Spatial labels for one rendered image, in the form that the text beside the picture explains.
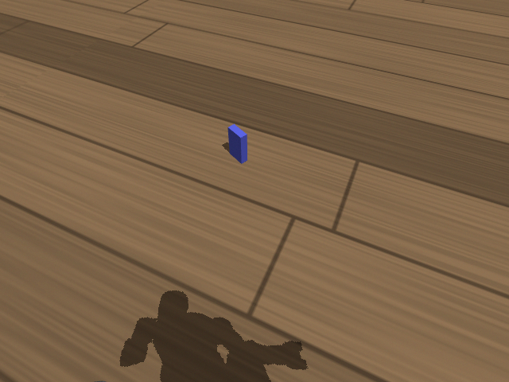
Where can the carton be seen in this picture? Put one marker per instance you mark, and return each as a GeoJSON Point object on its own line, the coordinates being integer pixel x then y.
{"type": "Point", "coordinates": [237, 143]}

